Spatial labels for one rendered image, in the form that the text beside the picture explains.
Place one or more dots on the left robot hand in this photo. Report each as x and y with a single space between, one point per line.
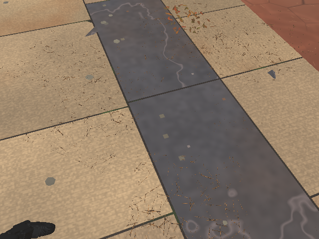
29 230

